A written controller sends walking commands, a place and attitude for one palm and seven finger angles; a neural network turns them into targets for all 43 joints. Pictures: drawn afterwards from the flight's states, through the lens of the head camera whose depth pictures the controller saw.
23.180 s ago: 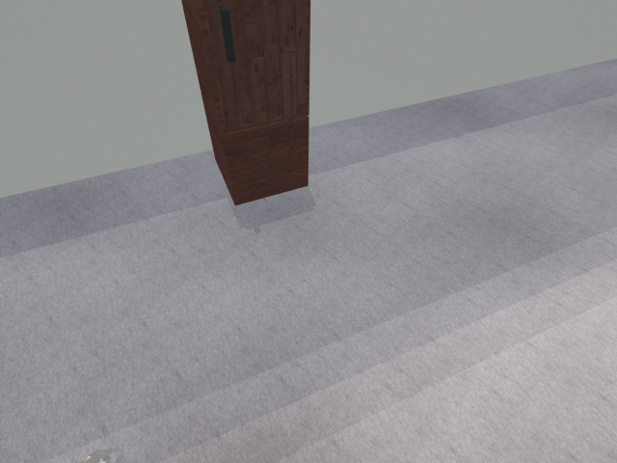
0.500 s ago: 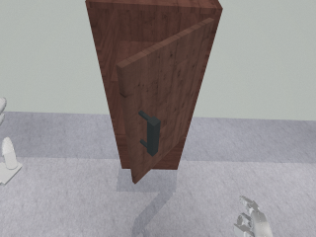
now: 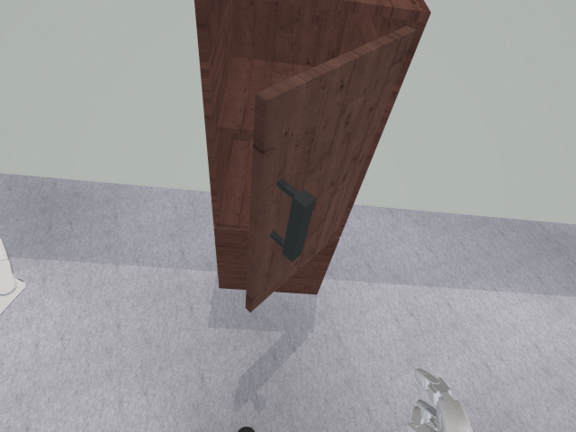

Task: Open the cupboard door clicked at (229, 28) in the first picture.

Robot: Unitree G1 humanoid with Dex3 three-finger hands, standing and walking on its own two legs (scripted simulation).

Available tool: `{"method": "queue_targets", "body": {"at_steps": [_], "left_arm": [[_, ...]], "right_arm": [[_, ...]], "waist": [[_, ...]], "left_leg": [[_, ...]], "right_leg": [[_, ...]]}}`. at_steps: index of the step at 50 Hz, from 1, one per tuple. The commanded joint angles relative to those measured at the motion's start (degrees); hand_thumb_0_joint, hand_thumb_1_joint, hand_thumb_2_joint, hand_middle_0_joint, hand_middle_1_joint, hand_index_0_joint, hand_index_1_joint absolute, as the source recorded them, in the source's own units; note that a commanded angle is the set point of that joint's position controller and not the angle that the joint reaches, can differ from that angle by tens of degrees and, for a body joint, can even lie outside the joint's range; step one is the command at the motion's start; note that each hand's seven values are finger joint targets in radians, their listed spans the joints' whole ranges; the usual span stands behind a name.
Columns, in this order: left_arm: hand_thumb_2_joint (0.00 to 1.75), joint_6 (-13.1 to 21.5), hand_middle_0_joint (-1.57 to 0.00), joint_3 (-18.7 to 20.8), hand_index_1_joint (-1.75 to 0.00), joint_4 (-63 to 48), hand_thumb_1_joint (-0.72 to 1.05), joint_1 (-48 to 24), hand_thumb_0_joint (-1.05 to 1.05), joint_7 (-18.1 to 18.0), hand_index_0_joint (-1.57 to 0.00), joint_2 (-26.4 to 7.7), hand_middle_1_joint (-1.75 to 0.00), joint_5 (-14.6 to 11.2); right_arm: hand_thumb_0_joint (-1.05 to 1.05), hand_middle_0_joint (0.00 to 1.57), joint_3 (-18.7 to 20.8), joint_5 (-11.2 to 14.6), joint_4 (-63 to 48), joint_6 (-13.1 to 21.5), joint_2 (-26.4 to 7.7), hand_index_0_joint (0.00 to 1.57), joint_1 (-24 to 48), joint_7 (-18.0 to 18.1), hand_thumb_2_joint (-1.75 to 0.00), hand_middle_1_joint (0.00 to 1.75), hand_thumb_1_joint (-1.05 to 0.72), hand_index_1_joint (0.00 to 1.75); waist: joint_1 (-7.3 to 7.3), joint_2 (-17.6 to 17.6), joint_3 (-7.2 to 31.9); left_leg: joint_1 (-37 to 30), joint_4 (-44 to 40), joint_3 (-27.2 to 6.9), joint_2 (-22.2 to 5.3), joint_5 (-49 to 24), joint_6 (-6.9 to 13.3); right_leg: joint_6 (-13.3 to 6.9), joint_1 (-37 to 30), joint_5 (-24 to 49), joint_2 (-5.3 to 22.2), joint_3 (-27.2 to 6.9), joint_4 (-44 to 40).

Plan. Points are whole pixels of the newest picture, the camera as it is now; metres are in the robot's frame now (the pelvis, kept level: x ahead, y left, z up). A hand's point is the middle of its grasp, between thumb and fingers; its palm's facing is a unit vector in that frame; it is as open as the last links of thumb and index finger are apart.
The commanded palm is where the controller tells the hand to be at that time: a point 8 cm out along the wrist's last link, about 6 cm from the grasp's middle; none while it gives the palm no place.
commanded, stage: step back with the hand held close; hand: left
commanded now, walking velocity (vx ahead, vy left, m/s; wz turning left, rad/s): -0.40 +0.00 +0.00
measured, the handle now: (288, 221) +0.44 +0.04 +0.01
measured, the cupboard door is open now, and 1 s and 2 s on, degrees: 47 47 47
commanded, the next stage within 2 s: stop stepping back and stand still in 0.18 s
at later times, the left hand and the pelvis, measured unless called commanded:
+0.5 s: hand (7, 407) +0.11 +0.24 +0.16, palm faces +0.43 -0.80 -0.41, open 7.4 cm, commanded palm +0.05 +0.27 +0.17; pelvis -0.10 -0.02 -0.01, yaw -2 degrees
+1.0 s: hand out of the picture +0.08 +0.24 +0.16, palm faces +0.42 -0.80 -0.42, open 7.4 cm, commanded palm +0.01 +0.28 +0.17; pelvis -0.13 -0.02 -0.01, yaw -2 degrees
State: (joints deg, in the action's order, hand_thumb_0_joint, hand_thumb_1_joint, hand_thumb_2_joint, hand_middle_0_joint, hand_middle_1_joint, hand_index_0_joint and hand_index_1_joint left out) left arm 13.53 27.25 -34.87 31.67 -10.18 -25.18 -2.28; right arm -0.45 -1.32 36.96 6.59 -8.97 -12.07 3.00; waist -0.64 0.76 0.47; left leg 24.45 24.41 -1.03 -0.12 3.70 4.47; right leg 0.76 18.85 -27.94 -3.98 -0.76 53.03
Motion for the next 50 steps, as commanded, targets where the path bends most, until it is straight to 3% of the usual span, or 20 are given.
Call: {"method": "queue_targets", "body": {"at_steps": [1,7,9,11,12,14,17,20,23,25,27,31,34,36,39,41,43,45,47,50], "left_arm": [[0.9,1.9,-0.2,1.8,-0.3,-10.7,0.9,-0.2,0.0,0.2,-0.2,-7.0,-0.3,-0.8],[0.9,1.8,-0.2,5.7,-0.3,-13.1,0.9,1.9,0.0,1.7,-0.2,-11.7,-0.3,-3.3],[0.9,2.1,-0.2,7.4,-0.3,-13.6,0.9,2.4,0.0,2.3,-0.2,-13.2,-0.3,-4.3],[0.9,3.2,-0.2,9.7,-0.3,-14.3,0.9,3.5,0.0,2.5,-0.2,-15.8,-0.3,-4.7],[0.9,3.7,-0.2,10.2,-0.3,-12.9,0.9,2.6,0.0,2.1,-0.2,-16.4,-0.3,-5.2],[0.9,2.4,-0.2,8.6,-0.3,-8.3,0.9,2.7,0.0,2.0,-0.2,-14.1,-0.3,-3.9],[0.9,-0.2,-0.2,6.3,-0.3,-4.5,0.9,1.0,0.0,1.6,-0.2,-11.0,-0.3,-2.0],[0.9,-1.3,-0.2,3.4,-0.3,-2.5,0.9,-5.4,0.0,0.3,-0.2,-9.9,-0.3,-1.3],[0.9,-1.0,-0.2,2.6,-0.3,-2.4,0.9,-6.0,0.0,0.0,-0.2,-10.0,-0.3,-0.3],[0.9,-0.4,-0.2,2.4,-0.3,-7.4,0.9,-4.8,0.0,0.5,-0.2,-10.1,-0.3,-0.1],[0.9,0.4,-0.2,3.1,-0.3,-8.8,0.9,-2.8,0.0,0.8,-0.2,-9.9,-0.3,-0.5],[0.9,1.0,-0.2,6.3,-0.3,-6.9,0.9,1.7,0.0,0.5,-0.2,-11.0,-0.3,-0.7],[0.9,1.2,-0.2,4.8,-0.3,-3.8,0.9,1.5,0.0,0.6,-0.2,-9.5,-0.3,-0.8],[0.9,1.1,-0.2,3.8,-0.3,-4.0,0.9,-3.8,0.0,0.0,-0.2,-9.2,-0.3,-0.4],[0.9,1.0,-0.2,0.8,-0.3,0.1,0.9,-10.7,0.0,0.1,-0.2,-7.6,-0.3,0.4],[0.9,1.3,-0.2,0.2,-0.3,-1.3,0.9,-12.5,0.0,0.2,-0.2,-7.3,-0.3,0.5],[0.9,1.8,-0.2,1.3,-0.3,-2.5,0.9,-9.6,0.0,0.3,-0.2,-7.7,-0.3,0.5],[0.9,2.0,-0.2,2.3,-0.3,-6.0,0.9,-10.4,0.0,0.5,-0.2,-9.3,-0.3,1.0],[0.9,2.2,-0.2,3.4,-0.3,-7.7,0.9,-5.7,0.0,0.3,-0.2,-9.5,-0.3,0.7],[0.9,1.2,-0.2,3.4,-0.3,-7.1,0.9,0.3,0.0,0.3,-0.2,-8.1,-0.3,0.5]], "right_arm": [[0.0,0.2,3.6,-0.3,-6.5,3.9,-9.6,0.2,4.4,0.7,-0.9,0.3,-0.9,0.3],[0.0,0.2,2.9,-0.8,-7.5,2.2,-9.0,0.2,6.0,-0.2,-0.9,0.3,-0.9,0.3],[0.0,0.2,2.8,-0.5,-8.6,1.3,-9.5,0.2,7.6,-0.5,-0.9,0.3,-0.9,0.3],[0.0,0.2,2.6,-0.2,-9.1,-0.1,-9.3,0.2,7.9,-0.5,-0.9,0.3,-0.9,0.3],[0.0,0.2,2.2,0.4,-9.3,-0.7,-8.6,0.2,8.4,-0.5,-0.9,0.3,-0.9,0.3],[0.0,0.2,3.5,2.0,-9.2,0.0,-9.8,0.2,9.2,0.2,-0.9,0.3,-0.9,0.3],[0.0,0.2,1.0,1.7,-10.1,-1.6,-7.5,0.2,8.5,1.2,-0.9,0.3,-0.9,0.3],[0.0,0.2,1.6,2.0,-8.9,-0.2,-10.1,0.2,6.6,2.9,-0.9,0.3,-0.9,0.3],[0.0,0.2,2.6,2.6,-9.9,1.4,-11.9,0.2,4.6,3.1,-0.9,0.3,-0.9,0.3],[0.0,0.2,1.9,2.0,-10.4,1.5,-10.9,0.2,4.2,2.5,-0.9,0.3,-0.9,0.3],[0.0,0.2,2.0,1.5,-10.3,2.8,-10.8,0.2,5.4,2.2,-0.9,0.3,-0.9,0.3],[0.0,0.2,2.2,0.7,-10.3,3.4,-10.5,0.2,5.8,1.9,-0.9,0.3,-0.9,0.3],[0.0,0.2,3.1,0.7,-9.3,2.0,-9.9,0.2,4.4,2.0,-0.9,0.3,-0.9,0.3],[0.0,0.2,3.3,0.7,-8.2,1.9,-10.3,0.2,3.7,1.9,-0.9,0.3,-0.9,0.3],[0.0,0.2,2.4,0.9,-7.2,2.7,-10.0,0.2,3.2,2.2,-0.9,0.3,-0.9,0.3],[0.0,0.2,2.8,1.1,-8.0,3.4,-11.1,0.2,4.3,2.9,-0.9,0.3,-0.9,0.3],[0.0,0.2,2.0,1.0,-8.0,4.4,-10.4,0.2,3.6,2.7,-0.9,0.3,-0.9,0.3],[0.0,0.2,1.8,-0.1,-7.8,5.5,-8.9,0.2,3.9,2.4,-0.9,0.3,-0.9,0.3],[0.0,0.2,1.9,-0.1,-7.5,6.7,-8.6,0.2,3.7,1.6,-0.9,0.3,-0.9,0.3],[0.0,0.2,1.6,0.5,-7.8,6.5,-9.5,0.2,3.8,1.0,-0.9,0.3,-0.9,0.3]], "waist": [[0.58,-14.0,11.5],[-0.74,-14.6,17.9],[-1.07,-13.6,17.3],[-0.46,-6.9,15.5],[-0.09,2.1,13.2],[-1.25,11.6,5.8],[1.23,3.5,4.3],[1.62,1.4,3.4],[0.5,0.4,6.4],[1.01,-7.0,9.5],[0.44,-9.0,6.7],[0.71,-7.0,2.1],[1.61,0.9,0.1],[1.77,3.9,-1.5],[2.74,1.9,-4.4],[2.09,-8.1,-4.6],[1.93,-14.8,-1.8],[1.81,-11.8,-1.2],[0.78,-8.2,2.6],[0.64,-11.7,4.9]], "left_leg": [[-20.1,-14.6,-12.6,-11.6,2.4,0.5],[-25.6,-11.6,-7.6,-10.6,-17.2,-2.5],[-22.1,-10.9,-5.4,-10.3,-11.4,-3.3],[-19.6,-2.1,-2.2,-6.7,0.4,-4.8],[-20.0,8.0,0.0,-3.7,7.6,-5.7],[-5.9,31.5,-0.8,2.8,19.6,-6.3],[-0.9,22.1,1.0,-0.9,13.9,-5.0],[-11.8,5.4,2.3,-0.6,2.2,-2.9],[-18.9,4.0,-1.9,-5.2,-19.6,-0.8],[-19.0,1.9,-5.6,-5.9,-23.3,-0.6],[-11.6,-4.5,-9.8,-7.9,-3.8,-0.5],[-3.2,-6.8,-6.4,-4.3,20.4,-2.8],[-7.6,11.8,-0.4,-0.2,16.6,-4.8],[-2.9,23.8,-0.2,-0.5,15.2,-4.6],[-8.4,10.3,0.0,-2.9,14.7,-3.1],[-12.6,-0.5,-6.4,-4.8,18.5,-1.4],[-10.8,-11.1,-22.3,-12.3,23.6,2.0],[-10.0,-15.5,-27.4,-15.9,21.9,4.3],[-13.9,-10.7,-20.9,-14.6,9.2,4.8],[-10.9,-6.4,-9.2,-10.1,0.3,1.3]], "right_leg": [[-0.5,1.6,-2.8,-0.8,1.6,-10.6],[-1.9,-6.0,3.2,-1.0,3.0,-26.8],[-2.5,-9.1,6.8,0.1,3.0,-31.6],[-4.9,-6.1,13.9,7.2,-1.7,-40.3],[-6.6,1.8,15.6,15.3,-7.9,-43.2],[-9.3,6.8,25.5,22.1,-10.8,-41.2],[-6.8,-4.8,46.8,16.6,-2.9,-30.4],[-1.5,-4.9,44.2,13.2,-2.5,-28.8],[3.2,-5.9,41.9,7.2,-1.3,-26.5],[1.6,-7.3,30.2,5.0,1.3,-23.7],[0.5,-9.3,11.5,3.3,1.1,-26.2],[-1.9,-10.5,4.3,5.0,0.0,-34.0],[-7.5,2.2,-12.3,13.4,-11.9,-42.5],[-11.4,3.4,-12.4,19.5,-18.6,-43.4],[-7.8,4.4,-5.1,15.6,-9.1,-36.0],[-3.8,5.6,-1.5,7.7,-2.7,-27.2],[-0.7,2.6,3.8,1.9,2.1,-14.5],[-0.5,3.9,-0.2,3.4,-0.9,-4.0],[-0.4,2.0,1.6,4.7,-1.0,-9.0],[0.1,-7.8,7.7,3.2,3.1,-21.4]]}}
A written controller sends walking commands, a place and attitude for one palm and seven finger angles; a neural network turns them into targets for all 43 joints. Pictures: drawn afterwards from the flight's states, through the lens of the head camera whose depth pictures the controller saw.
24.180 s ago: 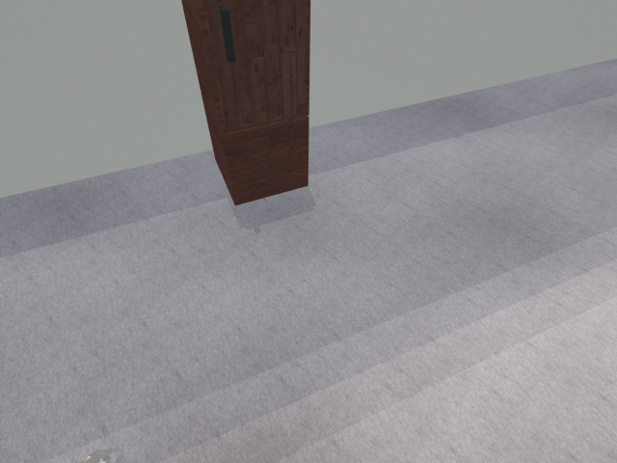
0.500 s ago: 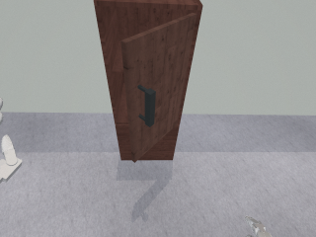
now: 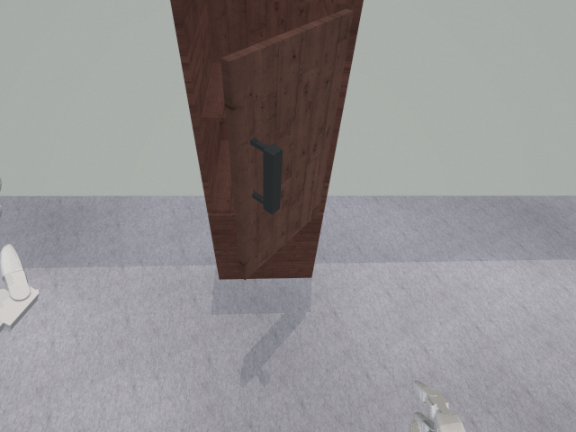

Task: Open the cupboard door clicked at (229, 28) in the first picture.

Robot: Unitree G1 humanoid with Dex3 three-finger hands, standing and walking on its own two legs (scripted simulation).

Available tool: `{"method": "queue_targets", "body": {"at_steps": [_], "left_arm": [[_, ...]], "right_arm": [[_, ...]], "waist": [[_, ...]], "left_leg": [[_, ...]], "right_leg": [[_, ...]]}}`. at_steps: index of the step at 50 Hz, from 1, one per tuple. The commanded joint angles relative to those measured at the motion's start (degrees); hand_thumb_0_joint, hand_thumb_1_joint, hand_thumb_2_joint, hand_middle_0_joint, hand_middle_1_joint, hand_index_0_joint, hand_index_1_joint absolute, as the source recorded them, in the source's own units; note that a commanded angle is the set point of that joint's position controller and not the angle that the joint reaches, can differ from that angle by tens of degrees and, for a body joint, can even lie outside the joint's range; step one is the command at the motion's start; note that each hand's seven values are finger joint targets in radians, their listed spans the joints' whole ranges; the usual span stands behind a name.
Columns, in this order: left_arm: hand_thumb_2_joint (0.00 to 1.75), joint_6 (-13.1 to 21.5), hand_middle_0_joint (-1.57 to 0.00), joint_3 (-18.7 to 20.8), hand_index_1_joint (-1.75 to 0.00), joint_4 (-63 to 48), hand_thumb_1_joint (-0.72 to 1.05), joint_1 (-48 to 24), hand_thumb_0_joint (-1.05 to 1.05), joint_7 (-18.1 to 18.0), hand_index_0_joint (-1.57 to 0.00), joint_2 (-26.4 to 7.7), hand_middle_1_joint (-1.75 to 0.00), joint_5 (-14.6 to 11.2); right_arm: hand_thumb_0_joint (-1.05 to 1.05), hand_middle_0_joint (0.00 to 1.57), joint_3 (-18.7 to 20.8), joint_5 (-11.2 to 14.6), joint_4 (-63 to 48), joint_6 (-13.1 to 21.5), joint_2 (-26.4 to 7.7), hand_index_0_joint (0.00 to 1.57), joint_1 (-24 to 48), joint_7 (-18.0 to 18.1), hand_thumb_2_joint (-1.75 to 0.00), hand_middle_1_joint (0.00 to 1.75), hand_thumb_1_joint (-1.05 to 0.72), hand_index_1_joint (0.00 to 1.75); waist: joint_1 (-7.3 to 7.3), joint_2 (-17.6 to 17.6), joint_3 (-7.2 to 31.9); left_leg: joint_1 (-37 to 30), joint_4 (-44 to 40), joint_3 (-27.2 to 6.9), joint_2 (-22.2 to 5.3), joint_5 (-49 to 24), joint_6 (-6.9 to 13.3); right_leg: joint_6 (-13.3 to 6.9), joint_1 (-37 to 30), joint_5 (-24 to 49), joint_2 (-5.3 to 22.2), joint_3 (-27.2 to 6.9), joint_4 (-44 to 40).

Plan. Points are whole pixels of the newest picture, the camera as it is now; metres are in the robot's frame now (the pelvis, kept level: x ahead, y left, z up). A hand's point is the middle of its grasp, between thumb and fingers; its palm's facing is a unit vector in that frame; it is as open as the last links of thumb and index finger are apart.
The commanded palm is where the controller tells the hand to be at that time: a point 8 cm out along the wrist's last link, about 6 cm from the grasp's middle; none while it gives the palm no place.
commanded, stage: let the arm hang, fingers relaxed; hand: left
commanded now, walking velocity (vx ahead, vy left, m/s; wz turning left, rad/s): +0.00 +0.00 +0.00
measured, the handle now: (264, 176) +0.57 +0.07 +0.02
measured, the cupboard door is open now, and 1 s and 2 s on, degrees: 47 47 47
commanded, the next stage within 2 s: look to check the result in 1.18 s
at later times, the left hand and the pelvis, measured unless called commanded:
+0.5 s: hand out of the picture +0.00 +0.17 -0.17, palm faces +0.10 -0.97 -0.20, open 6.9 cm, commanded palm none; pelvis +0.01 -0.02 +0.00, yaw +3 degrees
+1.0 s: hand out of the picture -0.01 +0.14 -0.17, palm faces +0.09 -0.98 -0.17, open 7.3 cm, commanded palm none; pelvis +0.01 -0.02 +0.01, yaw +3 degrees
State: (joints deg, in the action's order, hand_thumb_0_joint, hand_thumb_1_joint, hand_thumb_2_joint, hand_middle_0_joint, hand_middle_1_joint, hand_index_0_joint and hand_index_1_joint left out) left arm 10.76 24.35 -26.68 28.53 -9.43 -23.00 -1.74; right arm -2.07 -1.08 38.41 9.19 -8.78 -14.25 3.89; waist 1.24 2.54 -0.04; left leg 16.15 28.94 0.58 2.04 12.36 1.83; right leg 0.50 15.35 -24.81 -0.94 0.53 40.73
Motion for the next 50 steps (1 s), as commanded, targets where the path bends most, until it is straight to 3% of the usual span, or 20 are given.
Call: {"method": "queue_targets", "body": {"at_steps": [1,2,3,4,5,6,9,10,11,13,14,15,16,18,20,23,28,34,42,50], "left_arm": [[0.9,3.9,-0.2,7.0,-0.3,-14.3,0.9,4.9,0.0,-0.3,-0.2,-10.6,-0.3,0.0],[0.9,4.1,-0.2,7.3,-0.3,-13.1,0.9,5.3,0.0,-0.2,-0.2,-10.6,-0.3,-0.1],[0.9,4.3,-0.2,8.2,-0.3,-11.7,0.9,5.0,0.0,-0.1,-0.2,-11.4,-0.3,-0.2],[0.9,-5.8,-0.2,-17.1,-0.3,32.3,0.9,-0.2,0.0,8.2,-0.2,1.4,-0.3,5.0],[0.9,-9.4,-0.2,-17.8,-0.3,34.2,0.9,-2.4,0.0,8.7,-0.2,2.6,-0.3,4.2],[0.9,-9.6,-0.2,-18.9,-0.3,36.0,0.9,-5.3,0.0,8.9,-0.2,3.6,-0.3,4.0],[0.9,-9.9,-0.2,-18.8,-0.3,44.8,0.9,-10.9,0.0,8.9,-0.2,1.3,-0.3,4.0],[0.9,-10.1,-0.2,-19.1,-0.3,48.4,0.9,-12.4,0.0,8.8,-0.2,1.0,-0.3,4.1],[0.9,-10.4,-0.2,-19.5,-0.3,52.2,0.9,-13.9,0.0,8.5,-0.2,0.9,-0.3,4.0],[0.9,-11.0,-0.2,-20.8,-0.3,59.4,0.9,-15.2,0.0,8.2,-0.2,2.4,-0.3,3.4],[0.9,-11.1,-0.2,-21.3,-0.3,63.1,0.9,-15.0,0.0,8.1,-0.2,3.2,-0.3,3.0],[0.9,-11.3,-0.2,-21.5,-0.3,66.9,0.9,-14.6,0.0,7.9,-0.2,3.3,-0.3,2.7],[0.9,-11.1,-0.2,-21.7,-0.3,70.4,0.9,-13.6,0.0,7.9,-0.2,3.0,-0.3,2.6],[0.9,-10.6,-0.2,-22.1,-0.3,76.6,0.9,-12.6,0.0,8.1,-0.2,3.8,-0.3,2.2],[0.9,-10.3,-0.2,-21.4,-0.3,80.1,0.9,-11.1,0.0,7.9,-0.2,5.8,-0.3,2.3],[0.9,-10.1,-0.2,-22.2,-0.3,84.3,0.9,-11.1,0.0,8.0,-0.2,5.8,-0.3,2.0],[0.9,-10.2,-0.2,-23.1,-0.3,89.1,0.9,-9.9,0.0,7.9,-0.2,7.0,-0.3,2.0],[0.9,-10.4,-0.2,-23.5,-0.3,91.5,0.9,-8.0,0.0,7.6,-0.2,8.5,-0.3,1.9],[0.9,-10.3,-0.2,-23.2,-0.3,92.0,0.9,-6.9,0.0,7.2,-0.2,9.8,-0.3,2.0],[0.9,-10.0,-0.2,-22.7,-0.3,91.7,0.9,-6.6,0.0,7.1,-0.2,10.9,-0.3,1.9]], "right_arm": [[0.0,0.2,3.2,0.3,-9.5,3.7,-9.9,0.2,5.9,0.1,-0.9,0.3,-0.9,0.3],[0.0,0.2,3.1,0.4,-9.6,3.3,-9.6,0.2,6.2,0.2,-0.9,0.3,-0.9,0.3],[0.0,0.2,3.2,0.3,-9.7,2.9,-9.5,0.2,6.3,0.2,-0.9,0.3,-0.9,0.3],[0.0,0.2,6.5,1.5,4.2,2.0,-16.2,0.2,7.5,-4.3,-0.9,0.3,-0.9,0.3],[0.0,0.2,6.5,1.6,4.5,-1.6,-11.1,0.2,2.5,-4.3,-0.9,0.3,-0.9,0.3],[0.0,0.2,6.0,0.8,4.6,-2.8,-10.6,0.2,0.5,-3.9,-0.9,0.3,-0.9,0.3],[0.0,0.2,5.2,-0.2,3.5,-7.0,-11.7,0.2,2.7,-3.7,-0.9,0.3,-0.9,0.3],[0.0,0.2,5.3,-0.6,3.7,-7.8,-12.3,0.2,3.9,-3.7,-0.9,0.3,-0.9,0.3],[0.0,0.2,5.3,-0.8,4.6,-8.3,-12.0,0.2,4.3,-3.7,-0.9,0.3,-0.9,0.3],[0.0,0.2,3.9,-1.1,7.6,-8.9,-9.8,0.2,2.7,-3.5,-0.9,0.3,-0.9,0.3],[0.0,0.2,3.3,-1.2,9.4,-8.7,-9.9,0.2,3.0,-3.4,-0.9,0.3,-0.9,0.3],[0.0,0.2,2.9,-1.1,10.9,-8.6,-10.2,0.2,3.3,-3.1,-0.9,0.3,-0.9,0.3],[0.0,0.2,2.5,-0.8,12.1,-8.7,-10.1,0.2,4.2,-2.9,-0.9,0.3,-0.9,0.3],[0.0,0.2,2.2,-0.3,14.8,-8.6,-9.1,0.2,3.0,-2.4,-0.9,0.3,-0.9,0.3],[0.0,0.2,2.4,-0.5,17.1,-8.7,-7.7,0.2,1.5,-1.9,-0.9,0.3,-0.9,0.3],[0.0,0.2,2.5,-0.1,19.8,-9.0,-7.3,0.2,-0.7,-1.5,-0.9,0.3,-0.9,0.3],[0.0,0.2,2.4,0.2,23.2,-9.3,-7.0,0.2,-2.9,-1.2,-0.9,0.3,-0.9,0.3],[0.0,0.2,2.2,0.0,25.3,-9.7,-5.5,0.2,-4.3,-1.3,-0.9,0.3,-0.9,0.3],[0.0,0.2,2.2,-0.2,26.8,-9.6,-3.2,0.2,-5.8,-1.5,-0.9,0.3,-0.9,0.3],[0.0,0.2,2.2,-0.3,26.9,-9.1,-2.0,0.2,-7.0,-1.3,-0.9,0.3,-0.9,0.3]], "waist": [[-1.5,-13.8,5.6],[-1.37,-11.8,5.2],[-1.06,-7.9,5.1],[0.39,-2.8,3.8],[1.0,1.2,8.2],[0.97,6.7,7.7],[-0.16,16.9,1.1],[-0.39,16.9,-1.2],[-0.29,13.0,-2.3],[0.06,3.3,-1.7],[-0.83,-3.8,-1.3],[-1.47,-8.7,-1.0],[-2.34,-9.1,-1.7],[-1.73,-8.8,0.9],[-1.53,-12.4,3.0],[-1.04,-9.8,3.2],[-0.8,-2.8,-2.0],[-0.78,-0.7,-5.0],[-0.92,-1.1,-7.1],[-1.14,-3.8,-6.1]], "left_leg": [[-0.3,-9.8,-8.3,-10.7,-7.3,2.4],[2.5,-7.9,-6.8,-9.5,-5.5,1.3],[4.1,-5.3,-5.1,-7.7,-3.6,0.2],[6.0,9.2,-3.2,-5.5,-8.3,-0.9],[0.7,9.7,-3.0,-6.1,-3.5,-2.1],[1.1,11.0,-2.8,-5.4,-3.3,-1.6],[5.5,12.8,-1.6,-2.9,6.7,-0.6],[5.1,12.1,-1.4,-2.9,7.2,-0.4],[3.9,10.0,-1.2,-3.3,4.1,-0.4],[-2.2,1.8,-4.0,-5.9,-13.0,0.0],[-2.1,-1.0,-7.1,-7.6,-19.8,0.8],[-0.2,-3.3,-9.1,-8.8,-20.2,1.9],[0.5,-4.0,-9.0,-8.9,-18.8,2.0],[-2.1,-4.4,-6.8,-7.7,-15.2,0.7],[-4.5,-4.2,-5.5,-7.2,-13.6,0.3],[-5.9,-4.6,-5.1,-7.5,-12.5,0.2],[-5.9,-6.6,-5.0,-7.8,-10.5,0.4],[-5.6,-7.9,-4.5,-7.3,-5.9,0.3],[-4.0,-8.4,-4.2,-6.6,-3.3,0.3],[-3.1,-8.2,-4.3,-6.6,-6.1,0.2]], "right_leg": [[0.2,-7.8,8.0,-0.1,2.6,-13.5],[-0.2,-10.8,11.6,0.5,1.4,-17.1],[-1.4,-11.6,16.0,2.7,-2.5,-18.9],[-4.5,-3.2,33.4,12.1,-5.5,-12.4],[-6.8,0.2,33.5,14.1,-9.9,-12.2],[-7.3,0.6,33.0,13.6,-8.7,-12.6],[-8.6,0.2,28.3,13.5,-6.8,-15.6],[-8.8,0.8,29.6,13.5,-6.3,-15.9],[-8.5,0.9,30.2,13.2,-5.8,-15.4],[-4.9,1.2,28.1,10.2,-3.5,-12.8],[-3.0,-0.8,24.9,7.8,-2.3,-11.3],[-1.9,-4.1,19.2,6.3,-1.7,-12.1],[-2.0,-5.9,17.4,6.0,-2.3,-14.3],[-2.8,-8.3,19.7,7.1,-3.2,-17.4],[-3.6,-9.4,22.0,7.6,-3.5,-19.0],[-3.9,-9.9,23.1,7.9,-3.0,-20.7],[-3.7,-7.4,20.3,7.4,-2.1,-22.6],[-3.6,-4.4,12.2,7.2,-2.4,-24.5],[-3.6,-2.4,7.7,7.2,-2.7,-24.6],[-3.8,-4.4,11.7,7.2,-2.3,-23.2]]}}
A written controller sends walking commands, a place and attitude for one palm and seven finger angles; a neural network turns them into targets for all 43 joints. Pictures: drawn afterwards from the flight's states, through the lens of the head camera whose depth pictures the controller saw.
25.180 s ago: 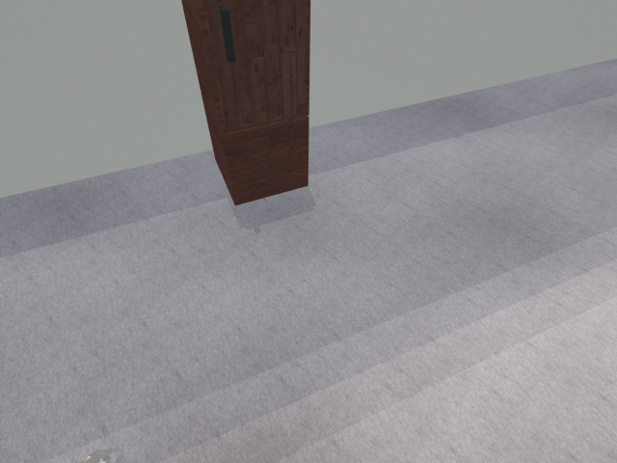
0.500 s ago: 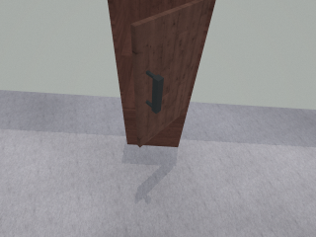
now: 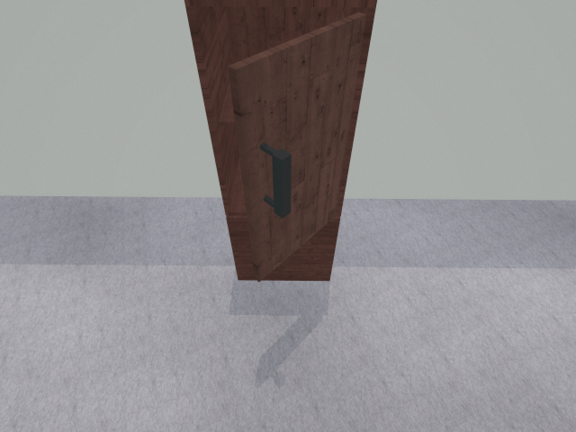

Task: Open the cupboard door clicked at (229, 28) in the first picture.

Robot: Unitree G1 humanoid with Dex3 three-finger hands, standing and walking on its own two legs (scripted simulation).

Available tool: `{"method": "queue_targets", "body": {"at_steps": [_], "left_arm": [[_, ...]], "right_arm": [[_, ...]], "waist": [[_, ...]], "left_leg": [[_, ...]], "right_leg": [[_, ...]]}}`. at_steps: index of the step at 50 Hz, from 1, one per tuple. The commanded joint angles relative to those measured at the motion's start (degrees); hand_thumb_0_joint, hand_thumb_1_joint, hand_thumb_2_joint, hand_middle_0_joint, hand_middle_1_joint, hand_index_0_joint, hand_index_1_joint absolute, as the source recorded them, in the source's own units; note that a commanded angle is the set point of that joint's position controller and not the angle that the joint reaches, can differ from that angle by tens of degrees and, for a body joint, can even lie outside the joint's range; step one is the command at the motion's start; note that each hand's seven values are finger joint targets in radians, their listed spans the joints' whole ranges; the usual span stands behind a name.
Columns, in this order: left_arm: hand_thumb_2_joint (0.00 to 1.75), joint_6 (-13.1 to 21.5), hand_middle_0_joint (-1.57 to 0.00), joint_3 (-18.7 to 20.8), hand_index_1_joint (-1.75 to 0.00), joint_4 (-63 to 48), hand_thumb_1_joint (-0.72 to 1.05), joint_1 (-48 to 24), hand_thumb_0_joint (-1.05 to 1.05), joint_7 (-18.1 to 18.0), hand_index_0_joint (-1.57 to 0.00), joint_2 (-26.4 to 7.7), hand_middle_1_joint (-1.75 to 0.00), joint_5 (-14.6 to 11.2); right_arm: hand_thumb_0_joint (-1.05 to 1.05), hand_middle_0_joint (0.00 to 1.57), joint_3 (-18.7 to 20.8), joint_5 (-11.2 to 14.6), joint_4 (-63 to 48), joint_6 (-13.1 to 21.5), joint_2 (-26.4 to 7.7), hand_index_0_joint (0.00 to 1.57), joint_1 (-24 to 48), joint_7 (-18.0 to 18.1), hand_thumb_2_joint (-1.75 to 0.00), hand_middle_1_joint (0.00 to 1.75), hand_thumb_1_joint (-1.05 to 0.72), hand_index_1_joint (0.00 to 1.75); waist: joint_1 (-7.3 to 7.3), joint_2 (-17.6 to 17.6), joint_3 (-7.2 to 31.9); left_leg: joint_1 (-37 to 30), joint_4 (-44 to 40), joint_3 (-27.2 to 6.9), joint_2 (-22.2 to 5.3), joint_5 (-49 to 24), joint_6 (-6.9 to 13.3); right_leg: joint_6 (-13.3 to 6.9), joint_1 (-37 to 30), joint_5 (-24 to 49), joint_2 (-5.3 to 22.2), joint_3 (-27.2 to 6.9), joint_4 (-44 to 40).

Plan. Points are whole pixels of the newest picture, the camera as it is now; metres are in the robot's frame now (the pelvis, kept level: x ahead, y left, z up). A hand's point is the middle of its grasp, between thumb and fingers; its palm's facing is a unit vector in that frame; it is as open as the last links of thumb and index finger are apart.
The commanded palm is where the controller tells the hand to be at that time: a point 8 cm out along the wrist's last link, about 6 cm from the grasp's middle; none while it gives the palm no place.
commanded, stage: let the arm hang, fingers relaxed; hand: left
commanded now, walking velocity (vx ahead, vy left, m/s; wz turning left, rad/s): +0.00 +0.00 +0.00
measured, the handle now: (274, 180) +0.57 +0.06 +0.01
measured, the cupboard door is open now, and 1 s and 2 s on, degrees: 47 47 47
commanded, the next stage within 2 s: look to check the result in 0.18 s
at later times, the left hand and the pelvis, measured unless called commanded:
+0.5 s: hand out of the picture -0.02 +0.16 -0.18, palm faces +0.06 -0.98 -0.18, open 7.4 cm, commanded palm none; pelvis +0.01 +0.00 +0.00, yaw +0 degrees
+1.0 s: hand out of the picture +0.01 +0.17 -0.18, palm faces +0.05 -0.98 -0.19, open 7.4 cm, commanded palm none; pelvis +0.02 +0.00 +0.00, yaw -2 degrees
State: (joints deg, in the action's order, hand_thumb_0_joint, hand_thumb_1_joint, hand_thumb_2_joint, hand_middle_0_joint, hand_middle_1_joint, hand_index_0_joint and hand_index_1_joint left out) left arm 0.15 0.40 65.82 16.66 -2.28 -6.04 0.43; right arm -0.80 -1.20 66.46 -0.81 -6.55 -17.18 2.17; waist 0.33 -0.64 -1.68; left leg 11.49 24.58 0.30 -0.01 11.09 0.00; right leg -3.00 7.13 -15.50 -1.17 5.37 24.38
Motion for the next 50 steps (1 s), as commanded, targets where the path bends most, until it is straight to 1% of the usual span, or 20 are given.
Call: {"method": "queue_targets", "body": {"at_steps": [1,3,5,10,11,14,17,21,23,24,26,27,28,31,39,43,46,47,49,50], "left_arm": [[0.9,0.6,-0.2,1.3,-0.3,-0.8,0.9,5.7,0.0,-0.1,-0.2,-6.0,-0.3,-0.3],[0.9,0.6,-0.2,1.2,-0.3,-0.8,0.9,5.7,0.0,-0.1,-0.2,-6.0,-0.3,-0.3],[0.9,0.6,-0.2,1.2,-0.3,-0.8,0.9,5.6,0.0,-0.1,-0.2,-5.9,-0.3,-0.3],[0.9,0.8,-0.2,1.2,-0.3,-0.8,0.9,5.8,0.0,-0.1,-0.2,-5.8,-0.3,-0.3],[0.9,0.8,-0.2,1.3,-0.3,-0.9,0.9,5.9,0.0,-0.1,-0.2,-5.9,-0.3,-0.2],[0.9,0.8,-0.2,1.2,-0.3,-0.8,0.9,6.0,0.0,-0.1,-0.2,-5.9,-0.3,-0.3],[0.9,0.8,-0.2,1.1,-0.3,-0.7,0.9,6.2,0.0,-0.1,-0.2,-6.0,-0.3,-0.3],[0.9,0.9,-0.2,1.1,-0.3,-0.7,0.9,6.3,0.0,-0.1,-0.2,-6.0,-0.3,-0.2],[0.9,0.8,-0.2,1.0,-0.3,-0.6,0.9,6.3,0.0,-0.1,-0.2,-6.0,-0.3,-0.3],[0.9,0.9,-0.2,1.1,-0.3,-0.6,0.9,6.4,0.0,-0.1,-0.2,-6.0,-0.3,-0.3],[0.9,0.9,-0.2,1.1,-0.3,-0.6,0.9,6.5,0.0,-0.1,-0.2,-6.0,-0.3,-0.2],[0.9,0.9,-0.2,1.0,-0.3,-0.7,0.9,6.3,0.0,-0.1,-0.2,-6.0,-0.3,-0.2],[0.9,0.9,-0.2,1.0,-0.3,-0.6,0.9,6.2,0.0,-0.1,-0.2,-6.0,-0.3,-0.3],[0.9,0.9,-0.2,1.1,-0.3,-0.7,0.9,6.1,0.0,-0.1,-0.2,-6.0,-0.3,-0.2],[0.9,1.0,-0.2,1.2,-0.3,-0.8,0.9,5.5,0.0,-0.1,-0.2,-6.3,-0.3,-0.2],[0.9,0.9,-0.2,1.1,-0.3,-0.8,0.9,5.5,0.0,-0.1,-0.2,-6.4,-0.3,-0.2],[0.9,0.3,-0.2,2.0,-0.3,-1.5,0.9,5.2,0.0,0.0,-0.2,-7.2,-0.3,-0.1],[0.9,-0.1,-0.2,2.5,-0.3,-2.0,0.9,4.6,0.0,0.0,-0.2,-7.8,-0.3,0.1],[0.9,-0.7,-0.2,3.6,-0.3,-3.4,0.9,3.6,0.0,0.3,-0.2,-8.7,-0.3,0.3],[0.9,-1.1,-0.2,3.9,-0.3,-4.0,0.9,3.1,0.0,0.5,-0.2,-9.1,-0.3,0.4]], "right_arm": [[0.0,0.2,0.9,-0.1,-1.3,0.9,-4.2,0.2,-4.1,0.5,-0.9,0.3,-0.9,0.3],[0.0,0.2,0.9,-0.1,-1.2,0.9,-4.0,0.2,-4.3,0.5,-0.9,0.3,-0.9,0.3],[0.0,0.2,1.0,-0.1,-1.2,0.9,-4.2,0.2,-4.3,0.5,-0.9,0.3,-0.9,0.3],[0.0,0.2,1.1,0.0,-1.3,0.9,-4.4,0.2,-4.7,0.6,-0.9,0.3,-0.9,0.3],[0.0,0.2,1.1,0.1,-1.5,0.9,-4.4,0.2,-4.7,0.5,-0.9,0.3,-0.9,0.3],[0.0,0.2,1.1,0.0,-1.3,0.9,-4.5,0.2,-4.6,0.5,-0.9,0.3,-0.9,0.3],[0.0,0.2,1.1,0.0,-1.3,0.8,-4.5,0.2,-4.2,0.5,-0.9,0.3,-0.9,0.3],[0.0,0.2,1.1,0.1,-1.4,0.9,-4.9,0.2,-3.9,0.5,-0.9,0.3,-0.9,0.3],[0.0,0.2,1.1,0.1,-1.3,0.9,-4.9,0.2,-3.6,0.5,-0.9,0.3,-0.9,0.3],[0.0,0.2,1.0,0.1,-1.3,1.0,-5.0,0.2,-3.7,0.6,-0.9,0.3,-0.9,0.3],[0.0,0.2,1.1,0.1,-1.4,0.9,-5.1,0.2,-3.5,0.5,-0.9,0.3,-0.9,0.3],[0.0,0.2,1.1,0.1,-1.3,1.0,-5.1,0.2,-3.4,0.5,-0.9,0.3,-0.9,0.3],[0.0,0.2,1.0,0.0,-1.3,1.0,-5.1,0.2,-3.3,0.6,-0.9,0.3,-0.9,0.3],[0.0,0.2,1.0,0.1,-1.5,1.0,-5.4,0.2,-3.2,0.6,-0.9,0.3,-0.9,0.3],[0.0,0.2,0.9,0.0,-1.2,1.3,-5.7,0.2,-2.9,0.6,-0.9,0.3,-0.9,0.3],[0.0,0.2,1.0,0.1,-1.1,1.2,-5.6,0.2,-2.6,0.6,-0.9,0.3,-0.9,0.3],[0.0,0.2,1.7,0.1,-1.4,0.6,-6.2,0.2,-2.8,1.0,-0.9,0.3,-0.9,0.3],[0.0,0.2,2.1,0.0,-1.6,0.4,-6.5,0.2,-2.6,1.1,-0.9,0.3,-0.9,0.3],[0.0,0.2,2.9,0.0,-2.7,0.0,-7.4,0.2,-2.3,1.4,-0.9,0.3,-0.9,0.3],[0.0,0.2,3.3,0.0,-3.2,-0.2,-7.8,0.2,-1.7,1.5,-0.9,0.3,-0.9,0.3]], "waist": [[-0.42,-0.6,-4.6],[-0.25,-0.4,-4.5],[-0.12,-1.2,-4.6],[0.03,0.1,-3.9],[-0.12,1.1,-4.1],[-0.02,0.6,-4.9],[0.05,0.3,-4.6],[-0.05,0.8,-3.9],[-0.01,-0.1,-4.4],[0.07,0.6,-3.6],[-0.1,0.8,-4.2],[0.05,-0.2,-4.2],[0.05,-0.3,-3.7],[-0.05,0.7,-4.0],[-0.06,0.5,-2.8],[-0.19,0.8,-4.2],[-0.05,0.9,-3.1],[0.08,1.2,-3.5],[0.26,2.2,-2.4],[0.24,1.9,-2.6]], "left_leg": [[1.6,-3.5,-4.0,-4.6,-4.8,2.1],[1.4,-3.6,-4.1,-4.7,-5.3,2.1],[1.0,-3.6,-4.1,-4.8,-5.5,2.0],[0.4,-3.6,-4.2,-4.9,-5.7,2.1],[0.5,-3.5,-4.0,-4.9,-5.6,2.1],[0.6,-3.7,-4.1,-4.8,-5.5,2.0],[0.2,-3.6,-4.0,-4.8,-5.3,2.1],[-0.4,-3.6,-4.0,-5.0,-6.8,2.2],[-0.3,-3.7,-4.1,-4.9,-6.5,2.1],[-0.6,-3.8,-4.2,-5.0,-6.7,2.1],[-0.6,-3.8,-4.0,-5.0,-6.5,2.2],[-0.5,-3.9,-4.3,-5.0,-6.9,2.2],[-0.8,-4.0,-4.5,-5.0,-7.2,2.2],[-0.7,-4.1,-4.5,-5.1,-7.1,2.3],[-1.4,-4.3,-4.6,-5.1,-9.5,2.2],[-0.9,-4.5,-4.5,-5.0,-8.7,2.2],[-1.6,-1.8,-2.5,-5.7,-8.3,1.9],[-0.9,-0.9,-1.8,-5.9,-7.5,1.8],[-0.1,0.8,-0.4,-6.4,-6.2,1.6],[0.1,1.6,0.1,-6.6,-5.2,1.5]], "right_leg": [[-0.2,3.9,2.2,7.3,-6.9,-7.0],[-0.3,3.8,3.2,7.4,-7.2,-6.9],[-0.3,4.0,3.7,7.4,-7.2,-6.8],[-0.2,3.7,3.9,7.4,-7.1,-7.0],[-0.1,3.8,3.7,7.3,-6.9,-7.1],[-0.1,4.2,3.5,7.4,-7.1,-7.2],[-0.1,4.4,3.1,7.5,-7.2,-7.4],[0.1,3.7,5.2,7.3,-6.9,-7.0],[0.1,4.0,5.1,7.3,-7.2,-7.0],[0.1,3.6,5.2,7.3,-7.2,-7.0],[0.2,3.8,4.8,7.2,-6.8,-7.1],[0.1,3.7,5.4,7.3,-7.2,-7.0],[0.1,3.4,5.6,7.3,-7.1,-6.9],[0.2,3.4,5.4,7.1,-6.8,-7.0],[0.2,1.8,8.5,7.4,-6.8,-6.5],[0.3,2.3,7.7,7.5,-6.6,-7.0],[-0.1,3.3,10.8,7.5,-8.1,-5.5],[-0.4,3.8,12.2,7.8,-8.7,-4.6],[-0.9,4.2,14.3,7.9,-10.2,-2.8],[-1.2,5.1,14.4,7.9,-10.8,-2.1]]}}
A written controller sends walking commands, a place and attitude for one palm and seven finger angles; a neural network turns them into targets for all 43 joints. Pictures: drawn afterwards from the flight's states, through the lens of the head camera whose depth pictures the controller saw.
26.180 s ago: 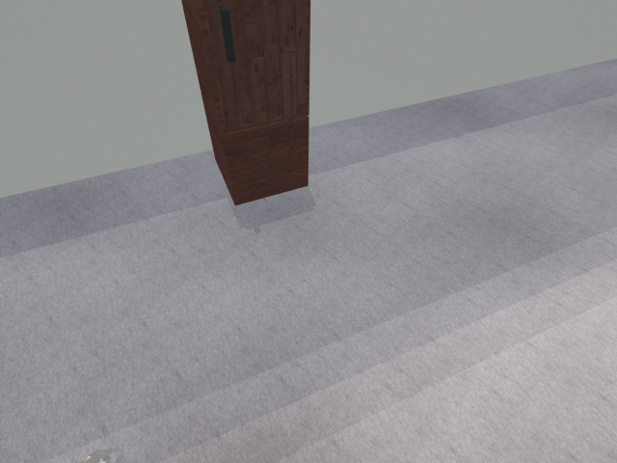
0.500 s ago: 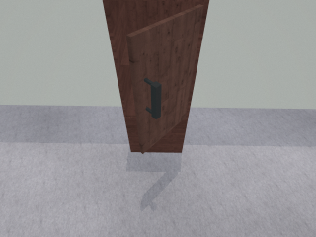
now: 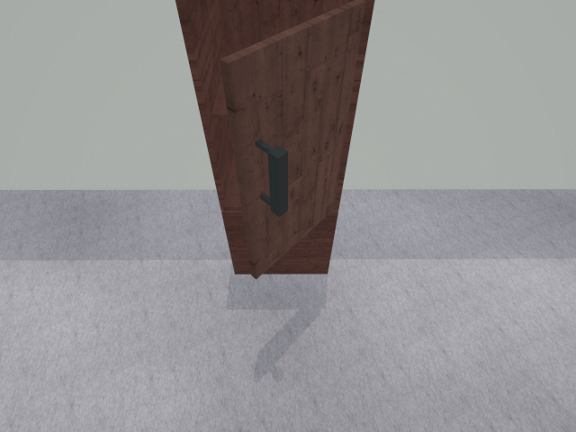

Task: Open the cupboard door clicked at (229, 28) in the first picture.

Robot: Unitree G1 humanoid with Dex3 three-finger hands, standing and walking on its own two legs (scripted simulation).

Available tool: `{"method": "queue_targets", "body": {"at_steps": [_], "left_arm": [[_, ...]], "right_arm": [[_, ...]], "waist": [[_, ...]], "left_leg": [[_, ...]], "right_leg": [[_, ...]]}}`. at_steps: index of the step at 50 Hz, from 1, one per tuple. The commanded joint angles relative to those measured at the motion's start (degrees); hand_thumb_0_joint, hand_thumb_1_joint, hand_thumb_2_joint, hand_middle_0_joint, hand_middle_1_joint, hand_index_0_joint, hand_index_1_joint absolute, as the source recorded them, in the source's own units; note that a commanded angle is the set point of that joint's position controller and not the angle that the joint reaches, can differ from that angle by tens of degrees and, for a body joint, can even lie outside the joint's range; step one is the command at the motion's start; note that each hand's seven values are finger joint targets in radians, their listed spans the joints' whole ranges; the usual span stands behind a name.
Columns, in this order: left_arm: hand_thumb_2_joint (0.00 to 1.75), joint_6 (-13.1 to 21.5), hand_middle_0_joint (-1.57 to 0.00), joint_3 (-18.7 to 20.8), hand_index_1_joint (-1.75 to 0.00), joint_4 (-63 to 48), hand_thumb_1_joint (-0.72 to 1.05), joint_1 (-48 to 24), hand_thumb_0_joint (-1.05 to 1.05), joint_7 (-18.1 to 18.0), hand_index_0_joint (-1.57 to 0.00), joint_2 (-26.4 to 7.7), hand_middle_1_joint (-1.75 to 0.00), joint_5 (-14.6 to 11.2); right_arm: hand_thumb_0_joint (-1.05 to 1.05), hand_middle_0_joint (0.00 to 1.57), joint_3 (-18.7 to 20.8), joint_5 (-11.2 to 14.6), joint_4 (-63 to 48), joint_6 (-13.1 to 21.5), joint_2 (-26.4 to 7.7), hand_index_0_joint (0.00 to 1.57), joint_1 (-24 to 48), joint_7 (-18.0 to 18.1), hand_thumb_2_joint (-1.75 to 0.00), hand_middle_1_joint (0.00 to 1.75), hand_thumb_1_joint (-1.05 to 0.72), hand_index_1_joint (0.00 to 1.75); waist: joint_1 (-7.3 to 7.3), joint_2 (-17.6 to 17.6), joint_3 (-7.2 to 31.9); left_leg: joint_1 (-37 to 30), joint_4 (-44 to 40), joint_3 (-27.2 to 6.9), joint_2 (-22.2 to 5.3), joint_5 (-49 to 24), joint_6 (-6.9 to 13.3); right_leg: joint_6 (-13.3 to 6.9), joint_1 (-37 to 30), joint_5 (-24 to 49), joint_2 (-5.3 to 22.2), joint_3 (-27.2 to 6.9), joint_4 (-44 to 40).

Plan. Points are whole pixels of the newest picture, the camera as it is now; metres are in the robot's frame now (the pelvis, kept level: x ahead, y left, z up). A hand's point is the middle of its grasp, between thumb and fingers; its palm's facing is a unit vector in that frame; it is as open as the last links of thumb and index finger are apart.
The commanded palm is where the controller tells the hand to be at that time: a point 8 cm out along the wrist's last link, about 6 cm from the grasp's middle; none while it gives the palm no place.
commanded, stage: walk to a spot facing it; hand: left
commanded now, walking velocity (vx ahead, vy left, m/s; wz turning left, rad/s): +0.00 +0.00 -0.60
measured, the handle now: (270, 178) +0.55 +0.07 +0.01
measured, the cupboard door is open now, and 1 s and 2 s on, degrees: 47 47 47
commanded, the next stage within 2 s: none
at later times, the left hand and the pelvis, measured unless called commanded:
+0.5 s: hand out of the picture +0.09 +0.16 -0.16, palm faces -0.16 -0.94 -0.31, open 7.4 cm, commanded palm none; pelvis -0.01 -0.03 +0.00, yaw -15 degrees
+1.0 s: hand (220, 395) +0.21 +0.13 -0.17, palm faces -0.47 -0.85 -0.23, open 7.4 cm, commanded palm none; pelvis +0.02 -0.01 +0.00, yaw -32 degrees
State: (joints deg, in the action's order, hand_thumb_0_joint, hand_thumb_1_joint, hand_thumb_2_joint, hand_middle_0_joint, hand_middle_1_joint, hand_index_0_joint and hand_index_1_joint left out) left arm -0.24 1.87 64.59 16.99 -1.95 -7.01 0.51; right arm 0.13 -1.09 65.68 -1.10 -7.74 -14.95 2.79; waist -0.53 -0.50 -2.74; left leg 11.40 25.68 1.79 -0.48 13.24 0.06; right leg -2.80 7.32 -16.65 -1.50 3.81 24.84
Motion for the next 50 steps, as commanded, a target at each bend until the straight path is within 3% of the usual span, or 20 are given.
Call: {"method": "queue_targets", "body": {"at_steps": [1,7,9,11,13,15,16,17,19,22,31,35,37,38,39,40,41,43,45,50], "left_arm": [[0.9,-0.8,-0.2,2.8,-0.3,-3.3,0.9,2.6,0.0,0.3,-0.2,-8.2,-0.3,0.4],[0.9,-1.6,-0.2,3.8,-0.3,-7.1,0.9,-0.4,0.0,1.3,-0.2,-8.4,-0.3,0.6],[0.9,-2.0,-0.2,3.9,-0.3,-8.5,0.9,-1.7,0.0,1.8,-0.2,-7.5,-0.3,0.7],[0.9,-2.3,-0.2,3.9,-0.3,-10.0,0.9,-3.3,0.0,2.2,-0.2,-6.8,-0.3,0.7],[0.9,-2.1,-0.2,4.0,-0.3,-10.5,0.9,-2.3,0.0,2.7,-0.2,-6.6,-0.3,0.7],[0.9,-1.6,-0.2,4.5,-0.3,-9.0,0.9,3.1,0.0,2.7,-0.2,-8.3,-0.3,0.8],[0.9,-1.0,-0.2,5.3,-0.3,-9.4,0.9,3.9,0.0,1.9,-0.2,-14.1,-0.3,1.5],[0.9,-1.1,-0.2,6.0,-0.3,-9.5,0.9,4.7,0.0,1.4,-0.2,-18.3,-0.3,1.1],[0.9,-1.2,-0.2,5.7,-0.3,-11.2,0.9,-0.3,0.0,0.7,-0.2,-16.2,-0.3,1.0],[0.9,-0.5,-0.2,5.2,-0.3,-12.6,0.9,-2.1,0.0,0.4,-0.2,-14.9,-0.3,0.9],[0.9,-0.8,-0.2,5.7,-0.3,-13.6,0.9,0.8,0.0,0.5,-0.2,-16.2,-0.3,1.3],[0.9,-1.1,-0.2,6.0,-0.3,-15.1,0.9,-1.9,0.0,0.6,-0.2,-16.7,-0.3,1.2],[0.9,-1.3,-0.2,5.6,-0.3,-16.0,0.9,-4.6,0.0,0.8,-0.2,-15.5,-0.3,0.7],[0.9,-1.4,-0.2,5.0,-0.3,-16.9,0.9,-3.9,0.0,1.1,-0.2,-12.6,-0.3,0.1],[0.9,-1.1,-0.2,4.3,-0.3,-18.2,0.9,-3.6,0.0,2.0,-0.2,-10.8,-0.3,-0.1],[0.9,-0.8,-0.2,4.7,-0.3,-19.2,0.9,-4.8,0.0,2.5,-0.2,-12.8,-0.3,0.6],[0.9,-1.0,-0.2,4.7,-0.3,-18.7,0.9,-6.1,0.0,2.6,-0.2,-12.4,-0.3,1.3],[0.9,-1.2,-0.2,4.5,-0.3,-17.6,0.9,-6.6,0.0,3.2,-0.2,-11.2,-0.3,0.8],[0.9,-1.8,-0.2,3.9,-0.3,-18.1,0.9,-7.7,0.0,3.9,-0.2,-10.2,-0.3,0.4],[0.9,-1.8,-0.2,3.3,-0.3,-18.6,0.9,-9.7,0.0,4.6,-0.2,-10.0,-0.3,0.4]], "right_arm": [[0.0,0.2,2.6,-0.1,-3.1,-0.1,-6.8,0.2,-3.6,0.9,-0.9,0.3,-0.9,0.3],[0.0,0.2,4.1,-0.4,-6.5,0.3,-10.1,0.2,-3.0,1.2,-0.9,0.3,-0.9,0.3],[0.0,0.2,4.8,-0.6,-7.4,0.7,-12.2,0.2,-3.1,1.2,-0.9,0.3,-0.9,0.3],[0.0,0.2,4.8,-0.9,-8.5,1.0,-12.9,0.2,-2.7,1.1,-0.9,0.3,-0.9,0.3],[0.0,0.2,4.9,-1.2,-9.8,1.1,-13.5,0.2,0.3,0.9,-0.9,0.3,-0.9,0.3],[0.0,0.2,5.1,-0.7,-11.2,0.5,-13.7,0.2,3.2,0.6,-0.9,0.3,-0.9,0.3],[0.0,0.2,4.7,0.0,-12.9,0.0,-10.4,0.2,3.2,0.2,-0.9,0.3,-0.9,0.3],[0.0,0.2,4.7,0.1,-14.7,-0.3,-9.5,0.2,7.0,-0.4,-0.9,0.3,-0.9,0.3],[0.0,0.2,5.0,0.0,-14.7,-0.8,-10.1,0.2,9.0,-0.6,-0.9,0.3,-0.9,0.3],[0.0,0.2,4.5,0.0,-14.4,-0.5,-8.8,0.2,7.8,-0.9,-0.9,0.3,-0.9,0.3],[0.0,0.2,4.4,0.9,-18.0,-0.2,-8.8,0.2,11.9,-0.5,-0.9,0.3,-0.9,0.3],[0.0,0.2,4.1,1.2,-18.4,0.4,-8.8,0.2,9.3,-0.2,-0.9,0.3,-0.9,0.3],[0.0,0.2,4.2,1.3,-16.9,1.1,-9.9,0.2,3.3,0.2,-0.9,0.3,-0.9,0.3],[0.0,0.2,4.8,0.6,-16.6,1.8,-14.1,0.2,1.7,0.5,-0.9,0.3,-0.9,0.3],[0.0,0.2,5.5,-0.2,-17.4,1.9,-18.8,0.2,0.2,0.7,-0.9,0.3,-0.9,0.3],[0.0,0.2,5.2,-0.7,-18.5,1.4,-19.0,0.2,0.4,0.9,-0.9,0.3,-0.9,0.3],[0.0,0.2,4.8,-1.3,-18.3,1.9,-17.7,0.2,0.5,0.8,-0.9,0.3,-0.9,0.3],[0.0,0.2,3.9,-1.0,-18.5,1.7,-14.7,0.2,2.1,0.6,-0.9,0.3,-0.9,0.3],[0.0,0.2,3.8,-1.0,-18.6,1.6,-14.4,0.2,2.3,0.6,-0.9,0.3,-0.9,0.3],[0.0,0.2,4.7,-0.9,-17.5,1.1,-16.8,0.2,-0.4,-0.1,-0.9,0.3,-0.9,0.3]], "waist": [[0.99,1.8,-1.3],[1.22,-4.5,0.5],[1.13,-10.5,0.8],[1.04,-10.1,1.6],[-0.67,-7.6,2.1],[-3.41,-1.8,2.3],[-3.38,15.7,1.0],[-5.08,18.8,-1.1],[-2.4,11.6,-2.4],[-1.03,5.1,3.1],[-2.37,8.8,4.5],[-0.44,7.7,5.8],[2.59,5.9,7.9],[2.84,-4.8,8.5],[2.48,-17.9,8.0],[2.58,-10.1,5.1],[2.12,-8.8,4.4],[0.53,-10.2,3.5],[0.53,-12.5,4.1],[1.74,-13.4,3.5]], "left_leg": [[0.5,1.0,-1.0,-6.4,-6.2,1.5],[-1.8,-2.9,-6.3,-13.1,-4.4,4.6],[-1.9,-7.7,-11.3,-20.0,-6.4,8.7],[-2.5,-8.4,-11.5,-23.3,-10.9,11.5],[-0.2,-4.4,-5.9,-21.7,-17.2,9.4],[5.2,6.2,1.3,-15.7,-10.4,4.0],[15.5,18.7,7.4,-6.7,6.9,-1.1],[20.7,31.4,5.0,-1.9,22.4,-2.3],[23.7,40.2,-3.0,-3.4,16.2,-2.1],[21.1,37.8,-2.9,-3.4,11.4,-3.0],[18.2,25.9,-3.1,-0.5,12.3,-3.2],[10.2,14.2,-3.6,0.6,9.7,-2.5],[-3.7,-0.2,-4.0,-0.8,0.1,-2.0],[-12.9,-7.1,-14.5,-10.9,-2.4,1.6],[-14.9,-9.7,-28.1,-25.9,-13.1,9.0],[-6.7,-8.6,-28.4,-29.5,-14.2,13.6],[-6.0,-7.0,-27.7,-27.1,-22.4,13.8],[-5.9,-3.2,-12.6,-19.5,-34.2,9.7],[-6.2,-1.8,-4.8,-16.2,-35.6,7.3],[-2.5,-0.7,-1.6,-17.1,-27.2,5.9]], "right_leg": [[-1.5,5.6,14.8,8.1,-9.8,-2.3],[-0.2,12.1,9.7,3.0,-9.2,7.1],[1.1,15.1,-4.4,0.6,-4.9,18.3],[1.5,16.5,-14.3,2.1,-4.4,25.4],[1.6,11.9,-11.3,3.0,-3.9,20.0],[1.7,2.8,3.1,2.8,-3.4,4.1],[-1.6,-1.2,11.3,13.3,-21.3,-7.0],[-7.6,1.5,19.4,22.2,-32.6,-9.9],[-10.3,4.0,12.8,18.0,-32.2,-8.3],[-9.0,-0.8,23.1,14.3,-25.8,-4.1],[-9.1,-4.4,32.8,11.9,-29.3,-1.9],[-7.7,-0.1,33.1,10.2,-31.2,0.2],[-3.4,8.2,25.7,6.8,-28.2,4.3],[0.1,19.0,10.2,0.1,-22.5,10.2],[3.8,26.9,-18.5,-4.3,-11.1,24.0],[4.9,26.3,-19.7,-0.6,-8.5,34.1],[5.3,28.4,-18.4,-0.4,-8.4,39.9],[6.1,28.1,-13.1,1.6,-6.5,43.3],[6.2,25.2,-11.1,2.5,-3.8,37.1],[4.5,14.3,-8.0,1.3,1.3,19.8]]}}
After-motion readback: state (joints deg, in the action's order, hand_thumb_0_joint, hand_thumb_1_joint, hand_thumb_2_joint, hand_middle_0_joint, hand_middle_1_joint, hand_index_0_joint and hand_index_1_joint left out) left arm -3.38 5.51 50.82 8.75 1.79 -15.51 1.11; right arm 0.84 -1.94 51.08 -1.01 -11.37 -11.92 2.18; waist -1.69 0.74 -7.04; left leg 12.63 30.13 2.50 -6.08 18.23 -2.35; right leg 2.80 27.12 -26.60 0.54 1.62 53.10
